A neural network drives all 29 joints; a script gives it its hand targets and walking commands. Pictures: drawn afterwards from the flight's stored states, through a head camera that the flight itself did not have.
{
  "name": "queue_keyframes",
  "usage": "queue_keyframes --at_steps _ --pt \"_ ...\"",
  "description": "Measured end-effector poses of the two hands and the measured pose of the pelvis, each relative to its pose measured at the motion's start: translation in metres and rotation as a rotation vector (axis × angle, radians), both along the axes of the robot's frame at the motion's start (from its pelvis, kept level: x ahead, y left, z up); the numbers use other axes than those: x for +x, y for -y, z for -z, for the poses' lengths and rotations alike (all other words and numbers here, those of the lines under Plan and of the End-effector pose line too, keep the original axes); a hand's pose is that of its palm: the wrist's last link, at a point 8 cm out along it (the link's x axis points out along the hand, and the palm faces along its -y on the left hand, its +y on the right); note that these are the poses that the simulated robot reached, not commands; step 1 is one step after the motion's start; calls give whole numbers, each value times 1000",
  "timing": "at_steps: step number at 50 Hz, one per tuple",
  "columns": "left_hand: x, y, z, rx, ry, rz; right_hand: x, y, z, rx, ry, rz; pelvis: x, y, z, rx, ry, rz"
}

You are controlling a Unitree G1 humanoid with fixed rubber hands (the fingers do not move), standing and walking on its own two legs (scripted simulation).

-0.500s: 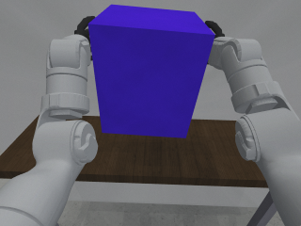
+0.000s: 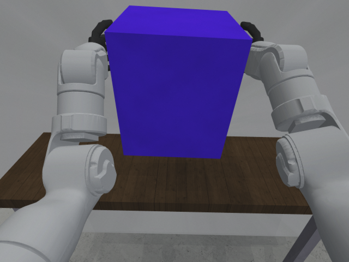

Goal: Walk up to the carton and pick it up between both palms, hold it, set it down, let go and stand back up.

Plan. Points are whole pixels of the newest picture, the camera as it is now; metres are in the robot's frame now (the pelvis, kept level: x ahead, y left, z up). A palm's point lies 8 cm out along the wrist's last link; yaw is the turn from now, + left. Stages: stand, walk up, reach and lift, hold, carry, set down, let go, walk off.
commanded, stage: hold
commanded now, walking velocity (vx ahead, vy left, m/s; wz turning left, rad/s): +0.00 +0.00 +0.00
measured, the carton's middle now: (175, 83) +0.37 -0.01 +0.30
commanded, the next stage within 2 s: none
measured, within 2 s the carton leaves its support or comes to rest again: neither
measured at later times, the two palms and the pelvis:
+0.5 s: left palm (95, 53) +0.37 +0.15 +0.36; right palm (248, 54) +0.36 -0.15 +0.36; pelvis +0.00 +0.00 +0.00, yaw +1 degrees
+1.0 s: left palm (96, 54) +0.36 +0.15 +0.36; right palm (250, 55) +0.36 -0.16 +0.36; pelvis +0.00 +0.00 +0.00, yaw +1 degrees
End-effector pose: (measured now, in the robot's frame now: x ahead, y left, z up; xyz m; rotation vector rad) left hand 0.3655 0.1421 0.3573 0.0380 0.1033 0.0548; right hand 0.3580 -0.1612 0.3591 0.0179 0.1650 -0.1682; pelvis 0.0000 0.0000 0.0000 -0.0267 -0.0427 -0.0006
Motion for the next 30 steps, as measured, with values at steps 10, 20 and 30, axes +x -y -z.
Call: queue_keyframes --at_steps 10,20,30 --pt "-2 -6 -3 -5 -18 -16 1 -6 2 -7 -19 -15 -1 3 0 2 -4 -6" --pt "3 -9 -5 -2 -7 -3 4 -8 -2 -11 -10 -5 1 3 0 -1 -11 -16" --pt "5 -7 0 -1 4 5 4 -7 -1 -18 -1 1 5 -2 0 -3 6 -9"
